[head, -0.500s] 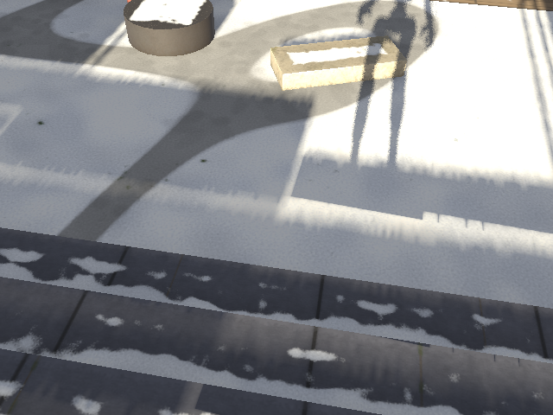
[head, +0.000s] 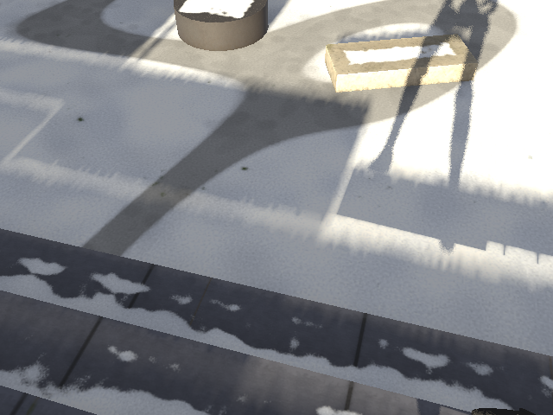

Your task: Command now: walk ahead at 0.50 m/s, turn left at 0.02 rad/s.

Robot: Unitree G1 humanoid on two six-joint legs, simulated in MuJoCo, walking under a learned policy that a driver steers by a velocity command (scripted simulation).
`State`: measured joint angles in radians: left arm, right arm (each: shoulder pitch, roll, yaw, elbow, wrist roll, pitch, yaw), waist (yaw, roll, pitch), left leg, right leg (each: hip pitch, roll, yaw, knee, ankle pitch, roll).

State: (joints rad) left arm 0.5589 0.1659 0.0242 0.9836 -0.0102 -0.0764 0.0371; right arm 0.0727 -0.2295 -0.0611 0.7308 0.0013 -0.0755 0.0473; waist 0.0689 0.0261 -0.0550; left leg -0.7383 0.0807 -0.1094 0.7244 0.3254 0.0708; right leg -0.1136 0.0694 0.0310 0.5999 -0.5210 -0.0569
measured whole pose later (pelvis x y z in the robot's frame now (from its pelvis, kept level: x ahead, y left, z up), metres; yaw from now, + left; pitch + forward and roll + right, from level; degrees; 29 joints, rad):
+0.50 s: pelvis +0.31 +0.07 -0.13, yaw +1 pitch +3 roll +2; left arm 0.19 0.24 0.07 0.79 0.00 -0.05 0.02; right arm 0.44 -0.19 -0.04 1.01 0.00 -0.07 0.00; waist -0.04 -0.05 -0.04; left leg -0.27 -0.08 0.01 0.56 -0.35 0.06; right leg -0.77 -0.10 0.09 1.02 0.03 -0.01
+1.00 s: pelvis +0.59 -0.01 -0.27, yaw +1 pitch +2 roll +0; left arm 0.44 0.16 0.02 0.98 0.02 -0.05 -0.03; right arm 0.25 -0.21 -0.05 0.87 0.01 -0.05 -0.04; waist 0.00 0.02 -0.03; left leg -0.83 0.06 -0.04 1.44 -0.21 0.04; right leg -0.29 0.05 -0.01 0.58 -0.33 -0.06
